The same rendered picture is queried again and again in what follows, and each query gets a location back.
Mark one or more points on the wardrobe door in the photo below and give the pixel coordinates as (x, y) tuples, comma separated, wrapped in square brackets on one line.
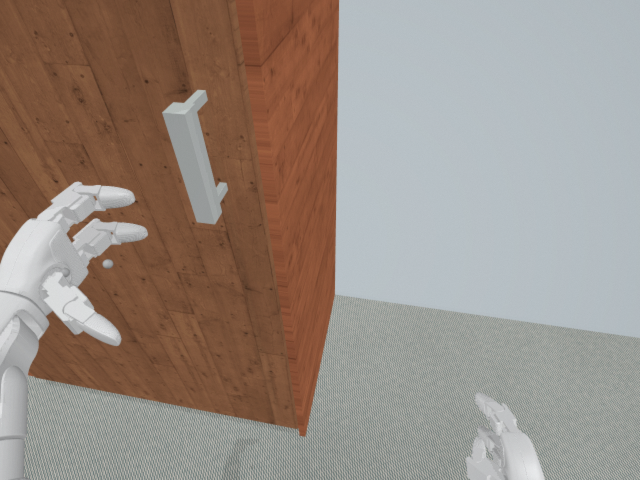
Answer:
[(83, 84)]

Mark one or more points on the robot left forearm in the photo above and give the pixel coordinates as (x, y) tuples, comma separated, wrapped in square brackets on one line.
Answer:
[(22, 324)]

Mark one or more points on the left robot hand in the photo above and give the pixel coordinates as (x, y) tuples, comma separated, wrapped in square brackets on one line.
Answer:
[(31, 263)]

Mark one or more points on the handle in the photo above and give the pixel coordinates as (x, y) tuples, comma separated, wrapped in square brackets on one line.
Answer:
[(185, 132)]

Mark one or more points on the right robot hand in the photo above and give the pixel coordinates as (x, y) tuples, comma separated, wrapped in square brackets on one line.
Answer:
[(513, 453)]

